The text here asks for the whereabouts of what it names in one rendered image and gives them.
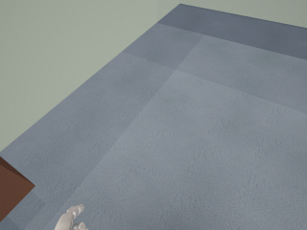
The cabinet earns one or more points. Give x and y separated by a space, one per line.
14 186

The robot left hand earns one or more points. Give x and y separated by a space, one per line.
66 221

